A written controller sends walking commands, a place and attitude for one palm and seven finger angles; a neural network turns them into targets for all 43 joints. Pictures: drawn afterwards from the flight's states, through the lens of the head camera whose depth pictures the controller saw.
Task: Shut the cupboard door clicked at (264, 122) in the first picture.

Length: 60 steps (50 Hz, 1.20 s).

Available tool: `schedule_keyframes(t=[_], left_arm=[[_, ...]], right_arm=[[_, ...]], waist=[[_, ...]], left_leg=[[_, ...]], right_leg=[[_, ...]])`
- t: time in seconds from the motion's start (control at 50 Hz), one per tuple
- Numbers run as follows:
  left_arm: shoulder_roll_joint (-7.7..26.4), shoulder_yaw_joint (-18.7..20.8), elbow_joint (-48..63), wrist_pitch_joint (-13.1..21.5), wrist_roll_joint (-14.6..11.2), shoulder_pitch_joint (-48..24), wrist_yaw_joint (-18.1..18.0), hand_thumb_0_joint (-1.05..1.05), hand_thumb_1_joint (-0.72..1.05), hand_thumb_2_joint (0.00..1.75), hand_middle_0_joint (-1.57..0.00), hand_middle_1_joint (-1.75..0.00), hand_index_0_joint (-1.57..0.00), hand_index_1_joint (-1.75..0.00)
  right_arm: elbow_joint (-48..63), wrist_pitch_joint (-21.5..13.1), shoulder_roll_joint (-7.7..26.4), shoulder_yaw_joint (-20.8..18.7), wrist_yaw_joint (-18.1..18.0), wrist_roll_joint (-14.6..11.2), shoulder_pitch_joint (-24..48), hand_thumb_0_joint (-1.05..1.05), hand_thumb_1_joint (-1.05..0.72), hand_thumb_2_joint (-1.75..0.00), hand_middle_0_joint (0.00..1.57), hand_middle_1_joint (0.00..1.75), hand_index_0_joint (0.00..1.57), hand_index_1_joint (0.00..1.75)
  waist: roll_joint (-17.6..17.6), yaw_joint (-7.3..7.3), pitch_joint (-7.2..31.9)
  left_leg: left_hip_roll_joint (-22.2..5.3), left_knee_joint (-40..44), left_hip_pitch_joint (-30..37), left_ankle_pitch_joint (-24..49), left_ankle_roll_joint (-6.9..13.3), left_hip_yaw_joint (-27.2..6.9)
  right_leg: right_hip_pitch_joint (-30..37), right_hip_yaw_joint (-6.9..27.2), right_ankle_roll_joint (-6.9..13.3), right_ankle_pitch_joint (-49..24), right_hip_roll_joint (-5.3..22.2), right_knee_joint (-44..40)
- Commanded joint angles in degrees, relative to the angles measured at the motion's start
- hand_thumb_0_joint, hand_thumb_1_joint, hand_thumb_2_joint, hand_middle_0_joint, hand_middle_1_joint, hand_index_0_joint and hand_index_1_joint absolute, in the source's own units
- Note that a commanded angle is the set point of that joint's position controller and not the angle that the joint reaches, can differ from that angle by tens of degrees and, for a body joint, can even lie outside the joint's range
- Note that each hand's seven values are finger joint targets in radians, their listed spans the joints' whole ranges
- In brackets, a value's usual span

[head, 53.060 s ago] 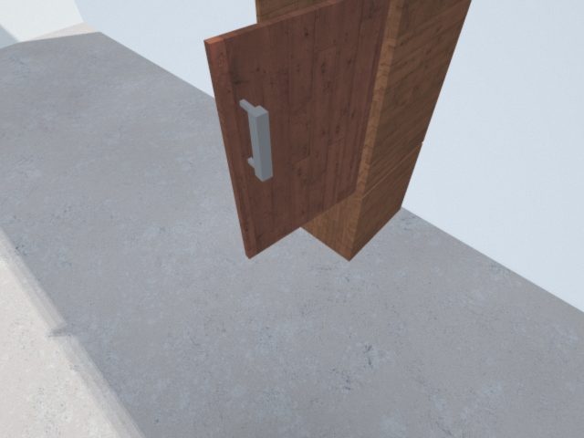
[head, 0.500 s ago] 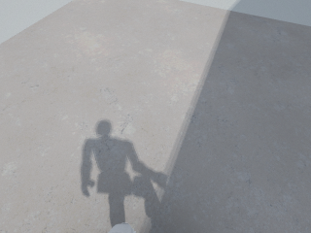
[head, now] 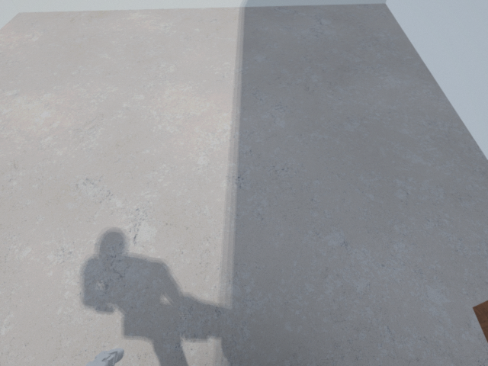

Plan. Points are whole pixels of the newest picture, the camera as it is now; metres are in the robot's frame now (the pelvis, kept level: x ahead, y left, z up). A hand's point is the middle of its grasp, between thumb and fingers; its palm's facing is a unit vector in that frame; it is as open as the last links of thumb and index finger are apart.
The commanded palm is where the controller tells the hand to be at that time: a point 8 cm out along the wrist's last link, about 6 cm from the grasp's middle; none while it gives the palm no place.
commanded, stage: turn to face it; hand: left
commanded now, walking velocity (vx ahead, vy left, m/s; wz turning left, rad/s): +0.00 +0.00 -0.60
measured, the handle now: out of the picture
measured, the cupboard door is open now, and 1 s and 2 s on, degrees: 16 16 16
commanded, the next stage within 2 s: none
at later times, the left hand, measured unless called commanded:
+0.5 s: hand (144, 356) +0.15 +0.21 -0.15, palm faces -0.23 -0.95 -0.20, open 7.4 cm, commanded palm none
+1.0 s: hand (192, 347) +0.17 +0.12 -0.14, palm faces -0.51 -0.83 -0.24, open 7.4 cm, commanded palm none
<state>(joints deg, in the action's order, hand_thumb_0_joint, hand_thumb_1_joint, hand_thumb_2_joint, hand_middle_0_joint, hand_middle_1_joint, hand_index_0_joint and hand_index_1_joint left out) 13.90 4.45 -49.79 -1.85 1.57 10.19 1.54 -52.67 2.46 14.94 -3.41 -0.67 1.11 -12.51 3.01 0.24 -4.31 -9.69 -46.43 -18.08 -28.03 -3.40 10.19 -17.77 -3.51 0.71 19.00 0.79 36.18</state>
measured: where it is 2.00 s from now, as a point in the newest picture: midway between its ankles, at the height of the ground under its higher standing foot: outside the picture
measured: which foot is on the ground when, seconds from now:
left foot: up 0.00-0.32, down 0.34-0.70, up 0.72-1.00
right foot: down 0.00-0.34, up 0.36-0.68, down 0.70-1.00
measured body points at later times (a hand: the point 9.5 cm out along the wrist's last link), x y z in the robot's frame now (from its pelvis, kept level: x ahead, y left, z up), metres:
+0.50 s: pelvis +0.01 +0.03 +0.02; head +0.06 +0.04 +0.46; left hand +0.17 +0.26 -0.13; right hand +0.03 -0.23 -0.11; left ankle +0.05 +0.14 -0.72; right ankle -0.05 -0.09 -0.64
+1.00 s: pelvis +0.01 -0.01 +0.02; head +0.05 -0.04 +0.47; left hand +0.20 +0.16 -0.12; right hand -0.05 -0.29 -0.12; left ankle +0.09 +0.11 -0.67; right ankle -0.04 -0.10 -0.72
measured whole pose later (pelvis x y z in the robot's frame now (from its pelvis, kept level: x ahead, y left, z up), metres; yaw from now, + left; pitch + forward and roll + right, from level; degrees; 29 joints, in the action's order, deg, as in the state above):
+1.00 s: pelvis +0.01 -0.01 +0.02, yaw -33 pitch +1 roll +1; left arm 11.4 2.9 -51.1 -2.0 1.6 12.5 0.2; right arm -50.7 3.3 14.5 -3.3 -0.5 0.8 -8.3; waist 0.1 -0.2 -4.6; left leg -3.6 -54.0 -27.7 -22.4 -5.2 1.1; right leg -14.9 3.6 2.1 14.2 -2.6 28.0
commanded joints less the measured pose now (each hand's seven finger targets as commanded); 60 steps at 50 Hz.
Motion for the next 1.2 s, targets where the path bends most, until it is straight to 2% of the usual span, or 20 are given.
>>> schedule_keyframes(t=[0.0,0.08,0.26,0.28,0.32,0.34,0.44,0.56,0.64,0.66,0.68,0.72,0.74,0.82,0.98,1.04,1.06,1.1,1.12,1.18], left_arm=[[12.89,3.3,2.1,0.84,-0.25,6.6,-2.31,0.0,0.9,0.9,-0.2,-0.3,-0.2,-0.3],[9.81,1.89,3.87,1.06,-0.32,1.28,-2.35,0.0,0.9,0.9,-0.2,-0.3,-0.2,-0.3],[10.76,2.49,3.2,0.06,-0.25,-0.26,-1.88,0.0,0.9,0.9,-0.2,-0.3,-0.2,-0.3],[9.24,2.24,3.55,-0.23,-0.67,-1.16,-1.82,0.0,0.9,0.9,-0.2,-0.3,-0.2,-0.3],[4.31,0.97,5.26,-0.45,-1.2,0.38,-1.13,0.0,0.9,0.9,-0.2,-0.3,-0.2,-0.3],[5.97,1.32,5.54,-0.69,-0.68,-1.2,-1.01,0.0,0.9,0.9,-0.2,-0.3,-0.2,-0.3],[4.62,1.93,3.65,-1.84,-0.36,-0.57,0.77,0.0,0.9,0.9,-0.2,-0.3,-0.2,-0.3],[2.52,1.13,4.97,-1.34,-0.5,-2.83,1.05,0.0,0.9,0.9,-0.2,-0.3,-0.2,-0.3],[4.74,1.54,3.21,-0.16,-0.42,3.53,0.65,0.0,0.9,0.9,-0.2,-0.3,-0.2,-0.3],[9.38,2.4,2.0,0.55,0.08,6.99,0.14,0.0,0.9,0.9,-0.2,-0.3,-0.2,-0.3],[15.49,3.49,1.15,1.06,0.33,9.08,-0.79,0.0,0.9,0.9,-0.2,-0.3,-0.2,-0.3],[14.45,3.32,1.25,0.38,-0.48,9.01,-1.87,0.0,0.9,0.9,-0.2,-0.3,-0.2,-0.3],[12.45,3.26,1.72,0.75,-0.23,5.54,-2.36,0.0,0.9,0.9,-0.2,-0.3,-0.2,-0.3],[9.34,1.85,3.13,1.16,-0.48,1.31,-2.32,0.0,0.9,0.9,-0.2,-0.3,-0.2,-0.3],[11.01,2.48,2.48,0.74,0.13,3.08,-2.08,0.0,0.9,0.9,-0.2,-0.3,-0.2,-0.3],[10.66,2.57,2.66,0.25,-0.12,0.58,-1.99,0.0,0.9,0.9,-0.2,-0.3,-0.2,-0.3],[9.65,2.3,2.92,-0.02,-0.56,-0.25,-1.87,0.0,0.9,0.9,-0.2,-0.3,-0.2,-0.3],[4.08,1.09,4.43,-0.24,-1.37,2.17,-1.08,0.0,0.9,0.9,-0.2,-0.3,-0.2,-0.3],[6.24,1.15,4.79,-0.21,-0.71,0.59,-1.08,0.0,0.9,0.9,-0.2,-0.3,-0.2,-0.3],[6.48,2.28,2.83,-0.9,-0.19,0.89,-0.01,0.0,0.9,0.9,-0.2,-0.3,-0.2,-0.3]], right_arm=[[7.72,-1.0,3.78,-0.69,-0.92,-0.49,5.39,0.0,-0.9,-0.9,0.2,0.3,0.2,0.3],[5.31,-0.79,3.79,-0.69,-0.25,-0.23,2.81,0.0,-0.9,-0.9,0.2,0.3,0.2,0.3],[4.51,-2.06,3.03,-0.32,-0.98,-0.9,-1.61,0.0,-0.9,-0.9,0.2,0.3,0.2,0.3],[3.74,-2.56,4.33,-0.57,-1.21,-0.84,-4.1,0.0,-0.9,-0.9,0.2,0.3,0.2,0.3],[4.37,-3.04,12.86,-1.97,-1.57,0.19,-6.36,0.0,-0.9,-0.9,0.2,0.3,0.2,0.3],[4.95,-2.66,12.62,-1.62,-1.69,0.81,-6.02,0.0,-0.9,-0.9,0.2,0.3,0.2,0.3],[6.51,-2.7,7.82,-0.54,-1.96,0.97,1.31,0.0,-0.9,-0.9,0.2,0.3,0.2,0.3],[4.22,-2.37,9.25,-1.86,-1.34,0.83,-2.54,0.0,-0.9,-0.9,0.2,0.3,0.2,0.3],[4.48,-1.94,10.01,-2.56,-0.61,0.2,-0.32,0.0,-0.9,-0.9,0.2,0.3,0.2,0.3],[5.25,-1.84,7.43,-2.28,-0.31,-0.42,0.03,0.0,-0.9,-0.9,0.2,0.3,0.2,0.3],[8.36,-1.74,2.84,-0.89,-0.05,-0.36,3.37,0.0,-0.9,-0.9,0.2,0.3,0.2,0.3],[9.06,-0.6,4.21,-0.76,-0.63,-0.34,6.47,0.0,-0.9,-0.9,0.2,0.3,0.2,0.3],[7.82,-0.78,3.86,-0.75,-0.98,-0.26,5.14,0.0,-0.9,-0.9,0.2,0.3,0.2,0.3],[5.32,-0.46,4.12,-0.91,-0.2,-0.27,3.15,0.0,-0.9,-0.9,0.2,0.3,0.2,0.3],[6.98,-1.11,3.31,-0.57,-0.54,-0.65,5.61,0.0,-0.9,-0.9,0.2,0.3,0.2,0.3],[5.7,-1.79,3.27,-0.5,-0.97,-0.97,1.04,0.0,-0.9,-0.9,0.2,0.3,0.2,0.3],[4.88,-2.22,4.33,-0.62,-1.24,-0.94,-1.22,0.0,-0.9,-0.9,0.2,0.3,0.2,0.3],[5.28,-3.0,13.03,-2.01,-1.64,0.22,-3.61,0.0,-0.9,-0.9,0.2,0.3,0.2,0.3],[5.83,-2.53,13.03,-1.74,-1.64,0.44,-4.01,0.0,-0.9,-0.9,0.2,0.3,0.2,0.3],[7.27,-2.9,8.72,-0.63,-2.07,0.89,1.48,0.0,-0.9,-0.9,0.2,0.3,0.2,0.3]], waist=[[-18.37,-3.39,6.71],[-10.92,-0.55,7.92],[-10.98,0.89,8.66],[-8.62,2.15,9.33],[16.88,2.24,9.89],[10.62,2.83,7.98],[7.96,-0.41,4.01],[9.07,1.79,6.76],[5.88,-1.55,9.04],[-5.17,-3.31,10.21],[-22.68,-5.01,7.68],[-14.12,-4.79,4.62],[-19.18,-2.84,6.21],[-11.04,-0.35,7.75],[-10.55,-1.64,6.63],[-11.11,0.6,7.47],[-8.99,1.79,8.01],[16.25,1.65,9.95],[11.74,2.37,8.6],[8.37,-0.36,6.35]], left_leg=[[3.41,-23.07,-22.03,-2.89,-0.61,-10.63],[4.22,-16.59,-13.57,5.47,-1.8,-9.47],[8.35,14.7,2.61,11.76,-0.88,-7.87],[6.62,22.09,10.18,16.7,-0.45,-8.67],[-16.31,30.4,16.14,27.83,8.95,-30.62],[-18.36,30.13,10.74,28.72,12.71,-30.17],[-9.05,27.96,7.75,30.86,9.95,-12.21],[-10.59,24.7,12.04,31.58,10.34,-7.68],[-8.53,13.04,6.91,29.48,5.42,-2.39],[-4.09,3.58,-0.77,18.75,1.9,0.71],[4.88,-9.84,-16.89,-8.67,-1.12,1.01],[3.18,-20.41,-19.63,-5.03,-0.36,-9.46],[3.0,-21.32,-22.22,-2.33,-0.76,-10.46],[4.15,-17.82,-14.46,7.13,-1.87,-9.76],[7.03,-0.12,-8.39,4.29,-1.53,-9.43],[8.56,14.13,1.93,10.75,-0.78,-9.18],[7.62,21.16,9.23,15.89,-0.42,-9.06],[-14.83,30.48,18.45,25.61,8.22,-30.58],[-18.5,29.15,13.93,29.84,12.26,-30.59],[-11.87,27.39,10.17,37.99,11.5,-18.85]], right_leg=[[15.88,24.96,12.01,-31.32,18.22,-16.57],[9.6,16.18,9.55,-30.57,12.52,-14.72],[3.48,22.14,7.36,-24.53,9.69,-9.62],[-1.74,20.18,4.59,-19.28,6.8,-6.68],[-14.19,5.8,-1.8,16.24,-4.19,15.79],[-12.99,7.3,-1.71,17.17,-1.96,25.37],[-13.31,3.5,-3.68,7.36,0.72,29.96],[-7.21,-1.14,-3.21,6.56,0.3,11.41],[7.36,-2.4,-1.15,-7.58,-0.63,-9.12],[15.24,7.54,1.5,-16.11,7.03,-15.65],[19.43,26.99,7.74,-35.91,19.91,-17.06],[13.82,24.14,12.21,-34.04,20.29,-17.2],[16.35,24.45,11.53,-34.18,17.27,-15.96],[11.0,16.07,9.03,-31.7,11.74,-14.8],[8.11,24.16,10.99,-25.11,12.15,-14.52],[3.23,25.0,7.82,-24.59,9.43,-10.54],[-1.41,23.23,5.28,-20.59,6.96,-8.17],[-15.3,8.8,-1.11,13.53,-5.37,12.27],[-13.83,7.66,-1.5,16.94,-2.36,22.64],[-14.63,6.21,-3.24,10.44,-0.33,32.84]])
